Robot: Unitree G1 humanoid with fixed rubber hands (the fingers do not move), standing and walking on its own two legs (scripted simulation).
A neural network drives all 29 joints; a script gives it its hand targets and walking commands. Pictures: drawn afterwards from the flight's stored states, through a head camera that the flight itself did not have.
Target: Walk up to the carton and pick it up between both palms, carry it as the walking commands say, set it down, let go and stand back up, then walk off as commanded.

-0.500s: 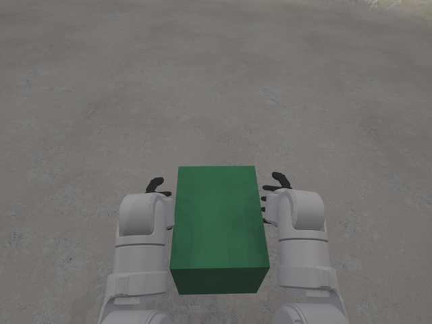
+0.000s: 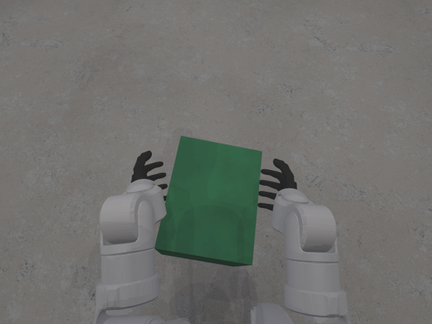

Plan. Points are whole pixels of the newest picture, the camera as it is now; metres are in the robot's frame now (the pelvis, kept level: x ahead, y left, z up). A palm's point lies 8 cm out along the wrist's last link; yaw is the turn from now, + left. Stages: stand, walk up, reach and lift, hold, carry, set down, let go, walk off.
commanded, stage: carry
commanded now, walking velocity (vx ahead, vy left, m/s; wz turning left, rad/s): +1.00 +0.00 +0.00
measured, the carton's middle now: (209, 205) +0.34 +0.04 -0.05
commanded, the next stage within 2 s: none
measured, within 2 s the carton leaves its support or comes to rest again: neither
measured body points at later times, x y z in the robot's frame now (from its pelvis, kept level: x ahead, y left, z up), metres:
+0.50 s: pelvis +0.52 +0.03 +0.03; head +0.56 +0.01 +0.48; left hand +0.81 +0.21 +0.10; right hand +0.86 -0.02 +0.08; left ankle +0.67 +0.21 -0.65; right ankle +0.41 -0.03 -0.71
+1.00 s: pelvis +1.02 +0.08 +0.01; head +1.09 +0.08 +0.45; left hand +1.34 +0.24 +0.07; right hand +1.37 +0.00 +0.07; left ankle +0.88 +0.20 -0.71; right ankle +1.24 -0.01 -0.70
